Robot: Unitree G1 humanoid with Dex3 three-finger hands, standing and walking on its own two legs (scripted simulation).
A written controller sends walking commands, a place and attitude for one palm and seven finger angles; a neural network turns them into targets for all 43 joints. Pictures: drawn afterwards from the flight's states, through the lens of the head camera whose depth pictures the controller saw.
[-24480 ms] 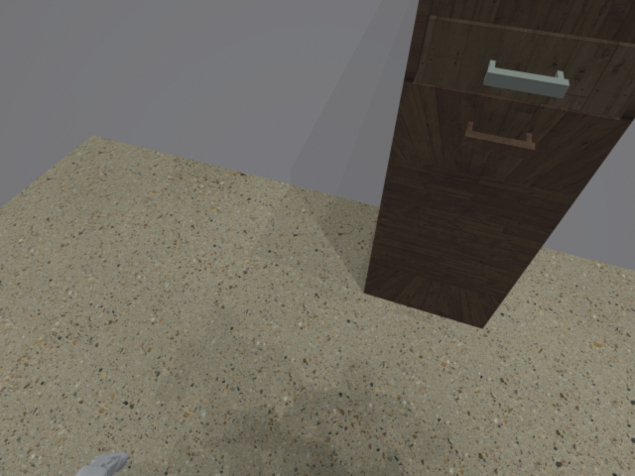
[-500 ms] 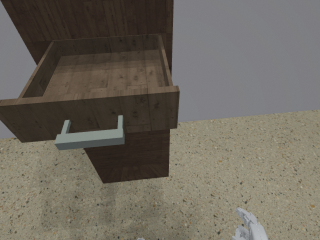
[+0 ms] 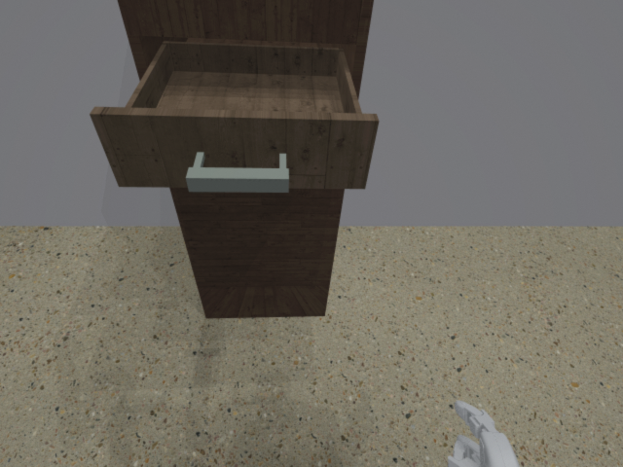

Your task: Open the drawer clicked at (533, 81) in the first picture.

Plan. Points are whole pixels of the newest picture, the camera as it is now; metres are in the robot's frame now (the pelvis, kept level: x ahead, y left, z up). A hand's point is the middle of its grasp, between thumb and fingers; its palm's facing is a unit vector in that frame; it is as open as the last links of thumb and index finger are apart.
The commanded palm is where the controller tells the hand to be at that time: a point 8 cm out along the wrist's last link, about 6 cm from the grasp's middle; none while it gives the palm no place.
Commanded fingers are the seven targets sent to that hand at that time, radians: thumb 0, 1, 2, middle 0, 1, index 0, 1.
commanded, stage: stop stepping back and stand still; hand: left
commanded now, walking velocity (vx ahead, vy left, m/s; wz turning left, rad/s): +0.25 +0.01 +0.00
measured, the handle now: (240, 169) +0.47 +0.13 +0.15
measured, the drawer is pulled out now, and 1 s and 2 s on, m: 0.27 0.27 0.27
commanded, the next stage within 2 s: let the arm hang, fingers relaxed in 0.46 s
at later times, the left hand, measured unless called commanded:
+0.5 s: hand out of the picture +0.13 +0.21 +0.36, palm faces +0.62 -0.71 -0.32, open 7.4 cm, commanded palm +0.09 +0.27 +0.34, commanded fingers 0.00 0.90 0.90 -0.20 -0.30 -0.20 -0.30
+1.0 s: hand out of the picture -0.05 +0.18 -0.17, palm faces +0.06 -0.96 -0.26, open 6.9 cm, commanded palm none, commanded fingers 0.00 0.90 0.90 -0.20 -0.30 -0.20 -0.30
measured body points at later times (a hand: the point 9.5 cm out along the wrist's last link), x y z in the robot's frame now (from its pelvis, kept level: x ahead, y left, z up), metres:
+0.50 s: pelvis -0.05 +0.00 +0.00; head -0.06 +0.02 +0.45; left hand +0.09 +0.25 +0.37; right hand +0.07 -0.26 -0.09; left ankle +0.01 +0.11 -0.71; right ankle -0.09 -0.13 -0.73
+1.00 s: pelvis -0.04 -0.02 +0.00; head +0.01 -0.02 +0.44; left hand -0.05 +0.23 -0.15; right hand -0.07 -0.27 -0.15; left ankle -0.04 +0.07 -0.73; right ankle -0.03 -0.14 -0.73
